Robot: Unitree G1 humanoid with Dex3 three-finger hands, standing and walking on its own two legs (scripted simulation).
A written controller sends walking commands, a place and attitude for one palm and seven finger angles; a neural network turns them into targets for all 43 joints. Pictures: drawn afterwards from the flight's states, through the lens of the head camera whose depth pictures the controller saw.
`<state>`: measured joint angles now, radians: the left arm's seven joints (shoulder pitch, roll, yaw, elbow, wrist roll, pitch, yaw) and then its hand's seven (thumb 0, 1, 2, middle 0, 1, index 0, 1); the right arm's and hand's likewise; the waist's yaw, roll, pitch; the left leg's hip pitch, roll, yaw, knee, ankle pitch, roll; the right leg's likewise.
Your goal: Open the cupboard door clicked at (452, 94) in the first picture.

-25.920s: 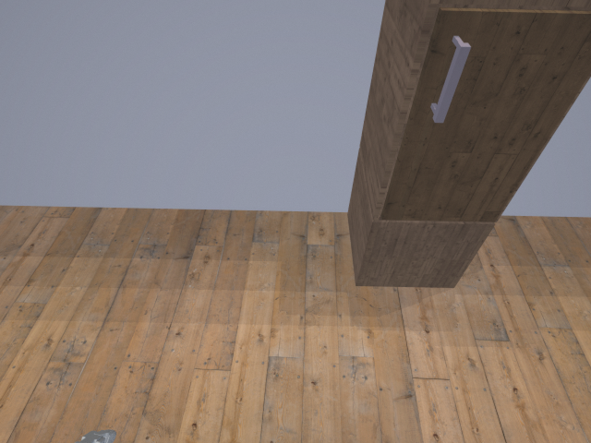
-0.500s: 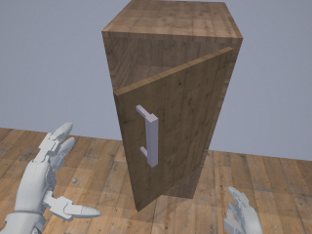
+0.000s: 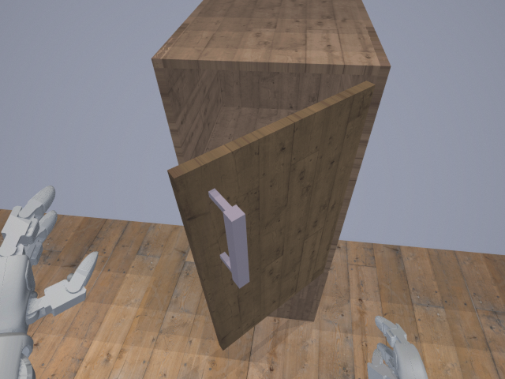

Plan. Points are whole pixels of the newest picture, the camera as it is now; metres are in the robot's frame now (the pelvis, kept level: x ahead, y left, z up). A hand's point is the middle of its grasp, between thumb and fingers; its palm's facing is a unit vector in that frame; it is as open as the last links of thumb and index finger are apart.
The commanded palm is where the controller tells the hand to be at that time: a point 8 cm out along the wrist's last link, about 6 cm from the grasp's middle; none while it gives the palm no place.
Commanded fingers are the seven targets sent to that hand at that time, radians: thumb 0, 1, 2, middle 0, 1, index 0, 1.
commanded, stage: draw the hand back to the body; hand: left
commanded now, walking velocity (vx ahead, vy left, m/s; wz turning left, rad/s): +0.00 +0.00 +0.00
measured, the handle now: (229, 241) +0.28 +0.07 +0.12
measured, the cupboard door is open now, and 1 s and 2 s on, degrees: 44 44 44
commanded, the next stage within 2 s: step back with the hand held close in 0.46 s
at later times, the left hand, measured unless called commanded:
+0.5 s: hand (68, 273) +0.19 +0.25 +0.16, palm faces +0.44 -0.81 -0.39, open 7.4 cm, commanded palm +0.14 +0.29 +0.17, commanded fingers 0.00 0.90 0.90 -0.20 -0.30 -0.20 -0.30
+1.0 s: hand (35, 301) +0.15 +0.27 +0.15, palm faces +0.33 -0.81 -0.49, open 7.4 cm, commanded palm +0.09 +0.31 +0.18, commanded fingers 0.00 0.90 0.90 -0.20 -0.30 -0.20 -0.30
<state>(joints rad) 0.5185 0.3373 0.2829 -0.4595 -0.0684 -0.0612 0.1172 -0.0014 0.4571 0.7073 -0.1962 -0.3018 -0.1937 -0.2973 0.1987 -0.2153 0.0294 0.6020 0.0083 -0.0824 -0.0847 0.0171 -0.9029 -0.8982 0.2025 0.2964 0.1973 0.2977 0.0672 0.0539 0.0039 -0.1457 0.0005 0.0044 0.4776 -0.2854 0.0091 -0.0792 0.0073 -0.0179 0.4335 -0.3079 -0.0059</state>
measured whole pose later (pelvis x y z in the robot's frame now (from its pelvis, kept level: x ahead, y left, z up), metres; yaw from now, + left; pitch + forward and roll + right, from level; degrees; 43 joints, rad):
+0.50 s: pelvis +0.00 -0.01 +0.00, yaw +0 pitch -3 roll +0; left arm 0.48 0.34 0.33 -0.41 -0.08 -0.07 0.11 0.01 0.89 0.89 -0.21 -0.30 -0.21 -0.30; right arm 0.19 -0.22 0.01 0.62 0.01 -0.06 -0.08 0.02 -0.90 -0.90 0.20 0.30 0.20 0.30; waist 0.07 0.06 0.01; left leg -0.12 0.02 0.00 0.44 -0.27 -0.01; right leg -0.05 0.02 -0.02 0.40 -0.29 -0.02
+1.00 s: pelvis -0.06 +0.02 +0.00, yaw -2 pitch -1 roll -1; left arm 0.57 0.44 0.40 -0.52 -0.06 -0.13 0.13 0.01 0.89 0.89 -0.22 -0.30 -0.21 -0.30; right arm 0.18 -0.23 -0.02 0.53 0.03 0.03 -0.08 0.02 -0.90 -0.90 0.20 0.30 0.20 0.30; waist 0.00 0.00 0.05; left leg -0.30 0.01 0.04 0.51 -0.21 0.03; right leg -0.24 0.01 0.01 0.47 -0.22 0.02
